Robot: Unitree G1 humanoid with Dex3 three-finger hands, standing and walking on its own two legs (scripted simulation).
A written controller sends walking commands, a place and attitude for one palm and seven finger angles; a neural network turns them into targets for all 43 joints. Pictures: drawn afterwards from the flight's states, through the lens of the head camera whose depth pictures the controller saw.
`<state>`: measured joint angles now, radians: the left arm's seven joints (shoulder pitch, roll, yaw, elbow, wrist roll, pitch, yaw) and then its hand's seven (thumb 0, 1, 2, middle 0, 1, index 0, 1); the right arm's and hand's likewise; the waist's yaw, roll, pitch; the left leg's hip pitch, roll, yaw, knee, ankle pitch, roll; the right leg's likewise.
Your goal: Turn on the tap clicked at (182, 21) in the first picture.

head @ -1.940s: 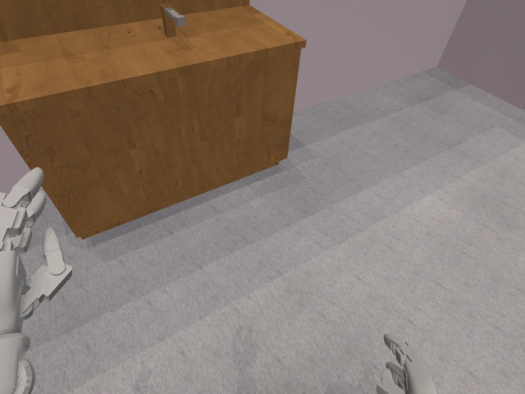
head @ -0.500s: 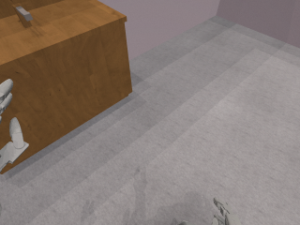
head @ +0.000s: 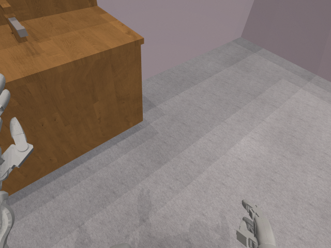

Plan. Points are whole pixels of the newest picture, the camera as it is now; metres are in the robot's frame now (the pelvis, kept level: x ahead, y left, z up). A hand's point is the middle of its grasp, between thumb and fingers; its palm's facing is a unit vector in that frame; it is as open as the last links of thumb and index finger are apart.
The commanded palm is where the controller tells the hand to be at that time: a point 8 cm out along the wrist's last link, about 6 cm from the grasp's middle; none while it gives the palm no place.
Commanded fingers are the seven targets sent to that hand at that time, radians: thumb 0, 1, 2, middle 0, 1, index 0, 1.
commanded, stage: walk to a spot facing it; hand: left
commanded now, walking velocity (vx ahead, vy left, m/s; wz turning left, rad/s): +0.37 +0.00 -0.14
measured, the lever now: (21, 31) +0.79 +0.60 +0.08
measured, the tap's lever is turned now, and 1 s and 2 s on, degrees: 0 0 0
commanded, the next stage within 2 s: turn to face it in 0.38 s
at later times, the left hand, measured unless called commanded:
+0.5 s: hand (109, 96) +0.37 +0.15 +0.19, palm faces +0.36 -0.81 -0.47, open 7.5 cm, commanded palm +0.29 +0.21 +0.20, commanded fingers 0.00 0.90 0.90 -0.20 -0.30 -0.20 -0.30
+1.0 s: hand (82, 81) +0.37 +0.20 +0.22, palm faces +0.55 -0.73 -0.41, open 7.4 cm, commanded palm +0.32 +0.23 +0.20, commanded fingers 0.00 0.90 0.90 -0.20 -0.30 -0.20 -0.30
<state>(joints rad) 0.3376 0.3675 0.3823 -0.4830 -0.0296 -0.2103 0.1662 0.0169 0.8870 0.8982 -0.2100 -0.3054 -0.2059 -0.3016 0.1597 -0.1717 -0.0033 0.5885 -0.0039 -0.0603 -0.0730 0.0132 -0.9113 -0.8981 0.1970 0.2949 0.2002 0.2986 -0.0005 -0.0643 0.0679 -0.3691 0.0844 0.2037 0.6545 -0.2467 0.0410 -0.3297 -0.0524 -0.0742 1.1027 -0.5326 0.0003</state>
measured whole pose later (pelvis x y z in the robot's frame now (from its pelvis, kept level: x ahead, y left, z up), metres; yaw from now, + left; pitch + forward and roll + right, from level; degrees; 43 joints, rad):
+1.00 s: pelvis +0.22 -0.07 +0.02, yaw +12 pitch +0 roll -3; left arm 0.51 0.41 0.41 -0.67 -0.07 -0.21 0.14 0.02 0.89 0.90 -0.21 -0.31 -0.21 -0.30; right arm 0.17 -0.10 0.04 0.56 0.01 -0.09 -0.02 0.01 -0.91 -0.90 0.20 0.30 0.21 0.30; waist 0.00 0.02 0.05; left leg -0.38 0.07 0.04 0.53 -0.16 0.02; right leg -0.43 -0.05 -0.07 0.93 -0.45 0.08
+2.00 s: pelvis +0.22 -0.11 +0.01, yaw +24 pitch -1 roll +0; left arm 0.41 0.31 0.31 -0.42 -0.01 -0.22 0.13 0.02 0.89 0.90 -0.21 -0.31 -0.21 -0.30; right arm 0.20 -0.22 0.00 0.69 0.00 -0.07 -0.05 0.01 -0.91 -0.90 0.20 0.30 0.21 0.30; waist 0.01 0.03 0.02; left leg -0.45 0.04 0.04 1.07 -0.40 -0.01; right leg -0.29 -0.05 -0.15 0.57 -0.26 -0.04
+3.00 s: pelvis +0.38 +0.01 +0.01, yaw +23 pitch +0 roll +0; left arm 0.40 0.38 0.38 -0.49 -0.03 -0.22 0.17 0.02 0.89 0.90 -0.21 -0.31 -0.21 -0.30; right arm 0.19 -0.18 -0.01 0.60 0.01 -0.10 -0.07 0.01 -0.91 -0.90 0.20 0.29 0.20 0.30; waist -0.02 -0.04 0.05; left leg -0.28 0.07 0.15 0.55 -0.26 0.02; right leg -0.42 -0.05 -0.07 1.05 -0.49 0.01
